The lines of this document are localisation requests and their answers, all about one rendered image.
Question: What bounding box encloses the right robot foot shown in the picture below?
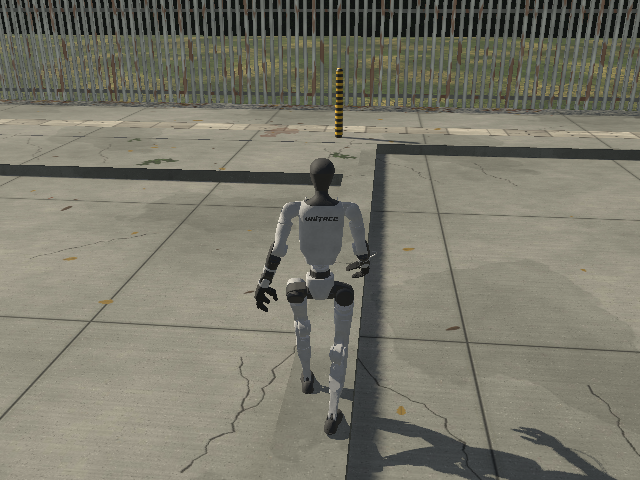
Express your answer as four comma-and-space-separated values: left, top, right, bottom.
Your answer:
324, 409, 343, 435

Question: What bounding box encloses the right robot forearm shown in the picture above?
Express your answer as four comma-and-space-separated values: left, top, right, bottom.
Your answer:
356, 240, 370, 268

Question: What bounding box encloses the robot left upper arm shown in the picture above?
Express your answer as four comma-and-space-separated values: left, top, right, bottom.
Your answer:
271, 201, 301, 257

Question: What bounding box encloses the robot head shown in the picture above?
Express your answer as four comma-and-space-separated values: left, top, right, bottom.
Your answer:
304, 158, 339, 206

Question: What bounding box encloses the left robot hand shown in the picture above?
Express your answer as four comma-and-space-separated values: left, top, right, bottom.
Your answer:
254, 284, 278, 312

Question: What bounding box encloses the right robot hand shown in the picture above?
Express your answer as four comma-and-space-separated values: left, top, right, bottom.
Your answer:
346, 261, 370, 278

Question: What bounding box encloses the robot right upper arm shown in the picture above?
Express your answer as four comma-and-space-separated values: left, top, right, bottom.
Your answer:
342, 202, 368, 256

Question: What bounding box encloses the left robot forearm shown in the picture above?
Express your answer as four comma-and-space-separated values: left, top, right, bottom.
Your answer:
258, 241, 281, 288

